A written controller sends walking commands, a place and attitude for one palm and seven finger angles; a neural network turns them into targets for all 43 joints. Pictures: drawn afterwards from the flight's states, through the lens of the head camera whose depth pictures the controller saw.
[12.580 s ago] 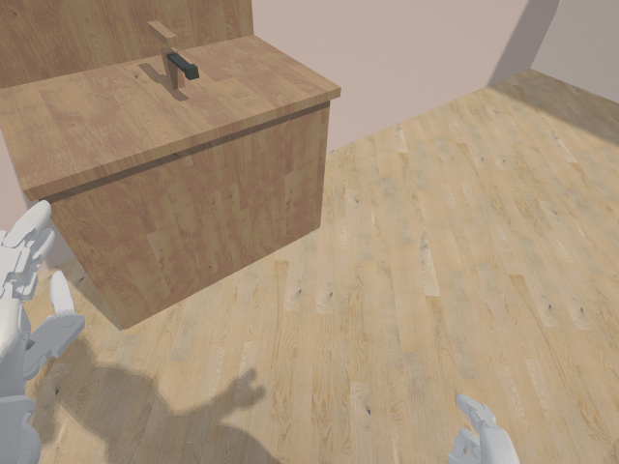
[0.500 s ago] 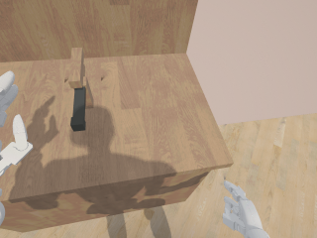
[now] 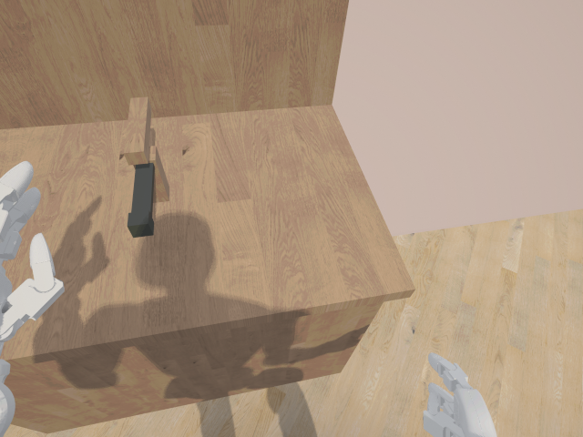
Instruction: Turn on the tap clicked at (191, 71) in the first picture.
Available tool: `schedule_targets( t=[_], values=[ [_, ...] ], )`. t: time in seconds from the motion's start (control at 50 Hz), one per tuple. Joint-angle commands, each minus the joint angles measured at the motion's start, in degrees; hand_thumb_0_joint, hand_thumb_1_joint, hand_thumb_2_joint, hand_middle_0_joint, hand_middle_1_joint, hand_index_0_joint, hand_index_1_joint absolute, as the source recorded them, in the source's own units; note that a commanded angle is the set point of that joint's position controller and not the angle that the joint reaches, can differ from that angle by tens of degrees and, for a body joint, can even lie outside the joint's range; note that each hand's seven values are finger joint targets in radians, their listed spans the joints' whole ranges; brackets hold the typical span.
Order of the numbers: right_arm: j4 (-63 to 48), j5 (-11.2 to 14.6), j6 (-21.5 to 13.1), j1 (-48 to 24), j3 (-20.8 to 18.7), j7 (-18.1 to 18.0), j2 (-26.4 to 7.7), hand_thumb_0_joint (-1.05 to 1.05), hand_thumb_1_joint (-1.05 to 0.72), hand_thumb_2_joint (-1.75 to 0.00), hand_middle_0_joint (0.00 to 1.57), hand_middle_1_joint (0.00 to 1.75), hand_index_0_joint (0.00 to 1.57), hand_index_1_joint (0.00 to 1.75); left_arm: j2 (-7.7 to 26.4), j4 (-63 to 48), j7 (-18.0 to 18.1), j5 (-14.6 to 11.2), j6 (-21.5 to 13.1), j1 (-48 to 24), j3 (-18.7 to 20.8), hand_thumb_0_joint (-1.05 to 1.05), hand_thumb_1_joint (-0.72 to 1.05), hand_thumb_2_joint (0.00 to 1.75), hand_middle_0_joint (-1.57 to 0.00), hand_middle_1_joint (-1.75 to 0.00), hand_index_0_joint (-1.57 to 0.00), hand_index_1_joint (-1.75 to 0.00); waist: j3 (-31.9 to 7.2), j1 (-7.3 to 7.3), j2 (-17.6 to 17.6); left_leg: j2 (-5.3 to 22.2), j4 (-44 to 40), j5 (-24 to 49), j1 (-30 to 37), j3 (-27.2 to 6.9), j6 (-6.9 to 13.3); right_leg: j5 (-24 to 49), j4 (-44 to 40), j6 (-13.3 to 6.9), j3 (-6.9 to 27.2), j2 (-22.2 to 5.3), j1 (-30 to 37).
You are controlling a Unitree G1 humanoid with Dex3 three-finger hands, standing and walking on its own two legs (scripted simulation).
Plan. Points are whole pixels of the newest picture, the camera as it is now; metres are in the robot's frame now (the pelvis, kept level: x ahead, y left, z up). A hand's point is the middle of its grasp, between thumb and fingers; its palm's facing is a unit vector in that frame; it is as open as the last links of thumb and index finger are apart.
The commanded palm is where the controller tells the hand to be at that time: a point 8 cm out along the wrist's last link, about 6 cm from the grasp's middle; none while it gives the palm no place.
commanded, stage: shuffle to correct the standing spot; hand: left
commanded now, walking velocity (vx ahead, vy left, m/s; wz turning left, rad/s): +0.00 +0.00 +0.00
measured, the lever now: (141, 224) +0.37 +0.25 +0.05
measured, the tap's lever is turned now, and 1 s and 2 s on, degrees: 0 0 0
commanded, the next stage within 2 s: come to a stop and stand still in 0.42 s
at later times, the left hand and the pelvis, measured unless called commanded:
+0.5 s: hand (148, 278) +0.23 +0.17 +0.16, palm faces +0.23 -0.91 -0.34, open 7.5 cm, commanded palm +0.17 +0.22 +0.18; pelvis -0.01 -0.05 -0.01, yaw -5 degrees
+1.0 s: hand (100, 295) +0.22 +0.21 +0.15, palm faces +0.30 -0.88 -0.37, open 7.5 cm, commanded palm +0.17 +0.25 +0.18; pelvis +0.00 -0.02 +0.00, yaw -3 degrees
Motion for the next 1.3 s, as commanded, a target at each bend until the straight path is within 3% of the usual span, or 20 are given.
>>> schedule_targets(
  t=[0.0, 0.02, 0.1, 0.12, 0.16, 0.2, 0.22, 0.32, 0.36, 0.4, 0.42, 0.48, 0.52, 0.6, 0.7, 0.78, 0.94, 1.0, 1.12, 1.28],
  values=[
    [-9.19, 0.97, -3.79, -6.13, -2.90, -0.44, -7.07, 0.00, -0.90, -0.90, 0.20, 0.30, 0.20, 0.30, 10.78, -11.72, 0.84, -0.38, -3.57, -2.63, 6.68, 0.00, 0.90, 0.90, -0.20, -0.30, -0.20, -0.30, -9.19, 0.39, 3.90, 3.91, -6.22, 5.58, -0.83, -4.31, -1.37, 3.13, -3.50, -1.61, 5.03, -3.10, 6.72],
    [-8.79, 0.43, -3.62, -4.55, -2.82, -0.52, -6.90, 0.00, -0.90, -0.90, 0.20, 0.30, 0.20, 0.30, 8.90, -11.14, 0.68, -0.45, -3.83, -2.80, 5.27, 0.00, 0.90, 0.90, -0.20, -0.30, -0.20, -0.30, -8.75, 0.44, 3.50, 4.32, -6.51, 4.95, -1.66, -4.09, -1.41, 2.66, -3.70, -1.50, 4.37, -2.63, 6.77],
    [-9.29, 0.78, -3.71, -5.55, -3.25, -0.62, -6.39, 0.00, -0.90, -0.90, 0.20, 0.30, 0.20, 0.30, 11.23, -12.44, 0.53, -0.95, -3.91, -5.09, 7.76, 0.00, 0.90, 0.90, -0.20, -0.30, -0.20, -0.30, -8.81, 0.61, 4.71, 6.15, -7.08, 6.03, -0.13, -4.62, -1.98, 2.87, -1.52, -1.06, 5.60, -1.12, 4.31],
    [-9.01, 0.33, -3.49, -4.16, -3.34, -0.61, -6.23, 0.00, -0.90, -0.90, 0.20, 0.30, 0.20, 0.30, 9.44, -11.96, 0.34, -0.95, -4.15, -5.08, 6.32, 0.00, 0.90, 0.90, -0.20, -0.30, -0.20, -0.30, -8.88, 0.60, 4.65, 6.92, -7.19, 5.64, -1.07, -4.36, -1.94, 3.04, -0.80, -0.99, 5.01, -0.88, 4.58],
    [-9.66, 0.44, -3.54, -3.83, -3.52, -0.38, -6.31, 0.00, -0.90, -0.90, 0.20, 0.30, 0.20, 0.30, 9.12, -12.56, 0.06, -1.04, -4.16, -6.27, 5.81, 0.00, 0.90, 0.90, -0.20, -0.30, -0.20, -0.30, -8.68, 0.83, 6.49, 8.21, -7.63, 4.93, -1.60, -4.83, -2.02, 2.56, 1.32, -0.93, 6.01, -0.40, 3.40],
    [-10.22, 0.52, -3.45, -4.77, -3.52, -0.26, -6.09, 0.00, -0.90, -0.90, 0.20, 0.30, 0.20, 0.30, 9.63, -13.27, -0.13, -1.05, -4.09, -6.83, 6.09, 0.00, 0.90, 0.90, -0.20, -0.30, -0.20, -0.30, -8.87, 0.88, 7.87, 9.85, -8.49, 3.19, -1.36, -5.57, -1.49, 1.21, 4.20, -0.71, 6.29, 0.46, 2.09],
    [-10.34, 0.06, -3.10, -4.12, -3.51, -0.22, -5.95, 0.00, -0.90, -0.90, 0.20, 0.30, 0.20, 0.30, 8.28, -12.51, -0.37, -0.92, -4.04, -6.99, 4.74, 0.00, 0.90, 0.90, -0.20, -0.30, -0.20, -0.30, -8.22, 0.94, 7.76, 11.06, -9.03, 1.27, -3.29, -5.35, -0.97, 0.51, 5.63, -0.61, 5.93, 0.63, 2.09],
    [-11.28, -0.29, -2.35, -4.10, -3.78, 0.12, -5.75, 0.00, -0.90, -0.90, 0.20, 0.30, 0.20, 0.30, 8.70, -14.41, -0.72, -0.60, -3.26, -8.80, 4.66, 0.00, 0.90, 0.90, -0.20, -0.30, -0.20, -0.30, -8.39, 1.15, 7.67, 12.03, -7.25, -2.78, -5.18, -3.85, -0.26, 0.38, 7.71, -1.36, 7.69, 0.51, 1.34],
    [-11.61, -0.14, -2.33, -4.00, -3.92, 0.16, -5.63, 0.00, -0.90, -0.90, 0.20, 0.30, 0.20, 0.30, 9.35, -15.31, -0.72, -0.56, -2.79, -8.51, 5.16, 0.00, 0.90, 0.90, -0.20, -0.30, -0.20, -0.30, -8.28, 1.26, 6.68, 10.08, -4.72, -3.57, -5.27, -2.02, -0.62, 1.16, 4.55, -2.24, 9.77, -0.60, 1.17],
    [-11.46, -0.01, -2.29, -3.98, -3.83, -0.06, -5.25, 0.00, -0.90, -0.90, 0.20, 0.30, 0.20, 0.30, 11.57, -16.00, -0.34, -0.80, -1.89, -6.49, 7.23, 0.00, 0.90, 0.90, -0.20, -0.30, -0.20, -0.30, -9.60, 0.91, 2.81, 7.27, -0.37, -3.84, -2.22, 0.69, -1.26, 0.75, 0.52, -3.72, 12.56, -2.92, -0.11],
    [-11.13, -0.31, -2.08, -3.47, -3.57, -0.15, -4.85, 0.00, -0.90, -0.90, 0.20, 0.30, 0.20, 0.30, 10.13, -16.20, -0.40, -1.02, -1.62, -5.68, 6.16, 0.00, 0.90, 0.90, -0.20, -0.30, -0.20, -0.30, -9.46, 0.55, 0.66, 6.30, 1.61, -4.75, -1.83, 1.91, -1.33, -0.92, -1.44, -4.37, 13.39, -4.03, -0.96],
    [-10.75, -0.05, -1.79, -3.16, -3.42, -0.80, -4.25, 0.00, -0.90, -0.90, 0.20, 0.30, 0.20, 0.30, 12.01, -17.22, -0.04, -1.57, -0.44, -2.01, 8.70, 0.00, 0.90, 0.90, -0.20, -0.30, -0.20, -0.30, -10.64, 0.21, -3.31, 5.11, 4.14, -5.57, 0.11, 3.11, -1.17, -4.51, -5.78, -5.66, 15.74, -6.99, -1.15],
    [-10.79, 0.11, -1.28, -3.99, -3.33, -1.37, -4.18, 0.00, -0.90, -0.90, 0.20, 0.30, 0.20, 0.30, 11.60, -17.21, 0.52, -1.81, 0.37, 1.35, 9.37, 0.00, 0.90, 0.90, -0.20, -0.30, -0.20, -0.30, -11.44, -0.05, -1.32, 5.21, 2.49, -3.79, 1.65, 3.10, -0.92, -4.09, -5.97, -5.61, 14.80, -6.86, -0.58],
    [-10.25, 0.80, -1.31, -6.53, -3.74, -2.24, -5.39, 0.00, -0.90, -0.90, 0.20, 0.30, 0.20, 0.30, 11.15, -16.27, 1.49, -1.11, 0.64, 4.84, 10.16, 0.00, 0.90, 0.90, -0.20, -0.30, -0.20, -0.30, -12.22, 0.00, 4.46, 5.36, -1.30, 5.44, 3.93, 1.15, -0.79, 6.72, -5.43, -3.97, 12.90, -6.31, 4.07],
    [-9.48, 1.17, -1.39, -7.59, -4.24, -3.11, -6.02, 0.00, -0.90, -0.90, 0.20, 0.30, 0.20, 0.30, 9.85, -13.82, 1.84, -0.19, 1.15, 5.61, 8.54, 0.00, 0.90, 0.90, -0.20, -0.30, -0.20, -0.30, -11.48, 0.13, 0.11, 5.82, -2.87, 10.50, 5.20, 0.34, -0.62, 12.53, -4.99, -2.78, 10.57, -5.78, 6.54],
    [-9.42, 0.94, -1.32, -7.12, -4.27, -3.36, -6.34, 0.00, -0.90, -0.90, 0.20, 0.30, 0.20, 0.30, 8.38, -13.62, 1.87, 0.09, 1.36, 4.25, 6.74, 0.00, 0.90, 0.90, -0.20, -0.30, -0.20, -0.30, -10.37, 0.38, -1.89, 6.48, -4.17, 10.80, 6.00, -0.33, -0.41, 9.81, -4.96, -2.17, 9.68, -5.05, 5.33],
    [-9.66, 0.19, -1.40, -6.94, -3.11, -3.38, -6.74, 0.00, -0.90, -0.90, 0.20, 0.30, 0.20, 0.30, 7.40, -16.46, 2.33, 1.28, 1.76, -1.37, 4.34, 0.00, 0.90, 0.90, -0.20, -0.30, -0.20, -0.30, -8.95, 0.44, 3.21, 6.83, -6.92, 7.41, 5.81, -1.13, -0.08, 4.39, -5.89, -1.93, 9.74, -3.47, 5.13],
    [-9.88, 0.08, -1.20, -7.36, -2.67, -3.06, -6.76, 0.00, -0.90, -0.90, 0.20, 0.30, 0.20, 0.30, 7.89, -16.43, 2.48, 1.63, 2.10, -2.67, 4.61, 0.00, 0.90, 0.90, -0.20, -0.30, -0.20, -0.30, -7.97, 0.45, 5.00, 7.03, -8.19, 6.97, 5.05, -2.01, -0.25, 4.40, -5.89, -2.05, 9.49, -2.97, 5.50],
    [-10.56, -0.36, -0.49, -6.73, -1.72, -2.59, -6.31, 0.00, -0.90, -0.90, 0.20, 0.30, 0.20, 0.30, 5.52, -14.78, 2.11, 2.03, 1.83, -4.36, 2.65, 0.00, 0.90, 0.90, -0.20, -0.30, -0.20, -0.30, -7.20, 0.00, 5.24, 7.64, -10.56, 4.13, 2.14, -2.52, -0.55, 3.76, -5.36, -1.83, 7.59, -1.82, 7.40],
    [-11.62, -0.55, -0.31, -6.18, -1.69, -1.98, -6.25, 0.00, -0.90, -0.90, 0.20, 0.30, 0.20, 0.30, 5.81, -15.93, 1.62, 2.43, 0.86, -3.12, 3.18, 0.00, 0.90, 0.90, -0.20, -0.30, -0.20, -0.30, -7.56, 0.19, 5.88, 7.85, -10.98, 5.99, 0.77, -2.73, -1.13, 7.48, -4.05, -1.80, 6.74, -1.58, 9.71]
  ],
)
